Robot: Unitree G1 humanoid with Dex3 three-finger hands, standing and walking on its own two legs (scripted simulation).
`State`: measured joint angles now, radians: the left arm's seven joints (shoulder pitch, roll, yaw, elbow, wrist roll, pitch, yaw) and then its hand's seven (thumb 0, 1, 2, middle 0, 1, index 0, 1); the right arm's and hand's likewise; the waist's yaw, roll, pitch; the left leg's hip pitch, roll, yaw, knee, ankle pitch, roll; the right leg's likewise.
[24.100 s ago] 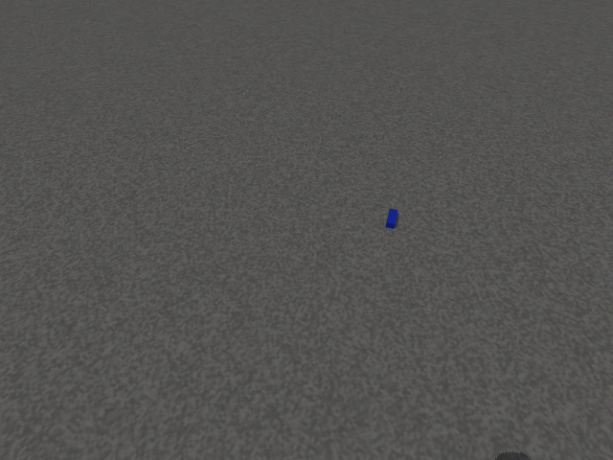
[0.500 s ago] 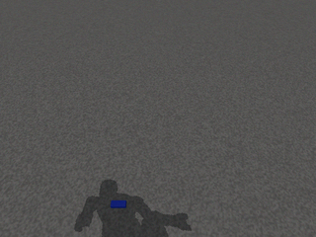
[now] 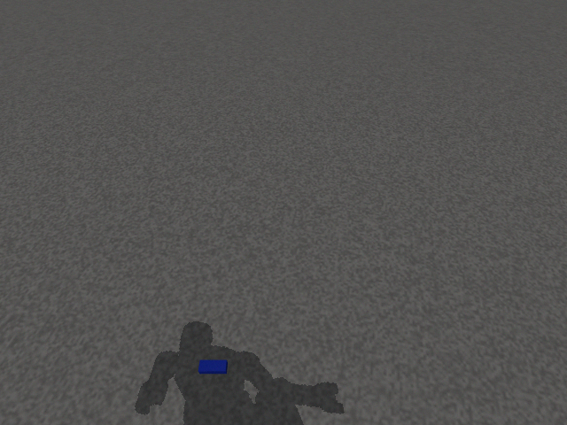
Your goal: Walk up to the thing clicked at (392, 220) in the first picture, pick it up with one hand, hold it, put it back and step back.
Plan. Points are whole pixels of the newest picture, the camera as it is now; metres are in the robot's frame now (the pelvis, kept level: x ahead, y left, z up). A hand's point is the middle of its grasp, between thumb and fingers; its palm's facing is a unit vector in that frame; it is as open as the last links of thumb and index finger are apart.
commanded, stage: stand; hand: left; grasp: from above
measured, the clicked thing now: (213, 366) +0.42 +0.27 -0.77
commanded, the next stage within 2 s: rise first in 0.64 s
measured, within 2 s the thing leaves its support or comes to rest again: neither
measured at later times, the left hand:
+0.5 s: hand out of the picture +0.07 +0.25 -0.16, palm faces -0.03 -0.94 -0.34, open 7.4 cm
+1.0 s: hand (142, 423) +0.15 +0.25 -0.17, palm faces -0.02 -0.94 -0.33, open 9.0 cm
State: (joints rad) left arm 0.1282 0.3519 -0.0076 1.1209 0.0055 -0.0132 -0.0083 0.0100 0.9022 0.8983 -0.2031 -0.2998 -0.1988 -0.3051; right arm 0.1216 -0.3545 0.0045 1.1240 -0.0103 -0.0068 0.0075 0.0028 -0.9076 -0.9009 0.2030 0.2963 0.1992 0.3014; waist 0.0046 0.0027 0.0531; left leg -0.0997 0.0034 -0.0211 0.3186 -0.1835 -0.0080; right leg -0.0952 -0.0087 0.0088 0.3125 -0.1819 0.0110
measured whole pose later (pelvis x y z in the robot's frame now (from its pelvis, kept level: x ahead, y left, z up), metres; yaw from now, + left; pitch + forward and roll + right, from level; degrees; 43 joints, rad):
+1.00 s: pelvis -0.02 +0.00 -0.03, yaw +0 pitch +7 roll +0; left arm -0.05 0.35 0.15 1.02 0.10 0.00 -0.05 0.01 0.44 0.81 -0.28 -0.61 -0.28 -0.61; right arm 0.21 -0.25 -0.02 0.79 0.02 -0.04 -0.02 0.00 -0.90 -0.90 0.20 0.30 0.20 0.30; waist -0.02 -0.02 0.00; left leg -0.47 0.01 -0.02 0.66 -0.31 -0.01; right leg -0.46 0.00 0.01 0.65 -0.31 0.00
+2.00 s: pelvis -0.05 +0.00 -0.22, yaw -1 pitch +30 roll -2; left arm 0.00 0.48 0.16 0.61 0.51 -0.03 -0.01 0.00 -0.34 0.75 -0.40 -0.77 -0.38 -0.79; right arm 0.11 -0.29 -0.04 0.57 0.00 -0.19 0.02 0.01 -0.98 -0.92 0.20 0.30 0.20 0.30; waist -0.02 0.00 -0.18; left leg -1.52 -0.01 -0.05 1.66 -0.67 -0.01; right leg -1.49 0.00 -0.01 1.63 -0.66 0.02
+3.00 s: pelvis -0.09 +0.01 -0.45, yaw -7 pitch +33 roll -9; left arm -0.79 0.84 0.20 1.35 1.34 -0.42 0.39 0.01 -0.06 0.64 -0.50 -0.52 -0.48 -0.53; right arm 0.07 -0.27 0.01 0.76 -0.15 0.01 0.14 0.00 -0.90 -0.90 0.20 0.30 0.20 0.30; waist -0.15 -0.04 -0.07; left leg -2.29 -0.03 -0.13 2.41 -0.70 0.00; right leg -2.21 0.02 -0.07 2.31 -0.69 0.05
